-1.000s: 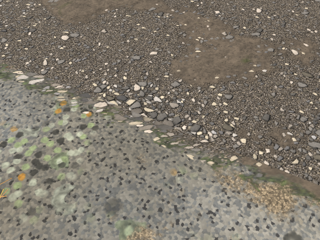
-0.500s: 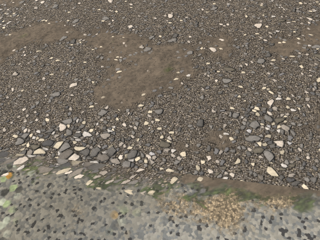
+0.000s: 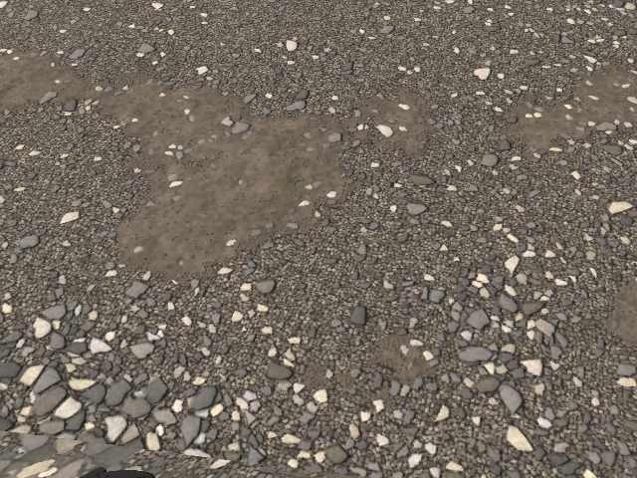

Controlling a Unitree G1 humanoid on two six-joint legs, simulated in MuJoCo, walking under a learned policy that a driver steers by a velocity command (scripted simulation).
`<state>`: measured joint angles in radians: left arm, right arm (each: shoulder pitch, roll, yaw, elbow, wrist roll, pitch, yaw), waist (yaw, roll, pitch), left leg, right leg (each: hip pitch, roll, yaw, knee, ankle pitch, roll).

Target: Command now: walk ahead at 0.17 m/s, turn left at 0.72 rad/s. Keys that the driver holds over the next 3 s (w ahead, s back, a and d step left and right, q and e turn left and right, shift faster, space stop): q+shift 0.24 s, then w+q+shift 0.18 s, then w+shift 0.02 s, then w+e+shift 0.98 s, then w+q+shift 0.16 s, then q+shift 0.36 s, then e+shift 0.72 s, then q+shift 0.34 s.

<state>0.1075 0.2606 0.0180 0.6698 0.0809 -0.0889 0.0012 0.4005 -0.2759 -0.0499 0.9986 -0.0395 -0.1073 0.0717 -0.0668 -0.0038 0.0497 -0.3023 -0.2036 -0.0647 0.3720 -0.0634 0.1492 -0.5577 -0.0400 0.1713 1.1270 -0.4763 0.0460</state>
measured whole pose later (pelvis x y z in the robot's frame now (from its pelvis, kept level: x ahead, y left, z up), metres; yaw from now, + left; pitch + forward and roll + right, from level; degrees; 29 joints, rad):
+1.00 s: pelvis +0.40 +0.16 +0.00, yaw +14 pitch -1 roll +2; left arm 0.22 0.33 0.09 0.77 0.02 0.02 -0.05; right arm 0.38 -0.30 -0.08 0.87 -0.02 -0.10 0.00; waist -0.03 -0.04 0.03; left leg -0.06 -0.01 0.24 0.41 -0.33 0.03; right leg -0.66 -0.09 -0.01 1.07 -0.03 -0.11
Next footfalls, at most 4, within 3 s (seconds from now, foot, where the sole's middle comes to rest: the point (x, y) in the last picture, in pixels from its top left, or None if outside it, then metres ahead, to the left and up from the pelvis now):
0.24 right None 0.21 -0.15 -0.77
0.74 left None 0.35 0.24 -0.77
1.32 right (262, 370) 0.81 0.15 -0.96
1.66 left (212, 259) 1.19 0.30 -0.96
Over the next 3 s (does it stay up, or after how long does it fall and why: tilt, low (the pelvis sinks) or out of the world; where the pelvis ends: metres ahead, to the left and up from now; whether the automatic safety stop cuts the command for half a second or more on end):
stays up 1.32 0.23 -0.18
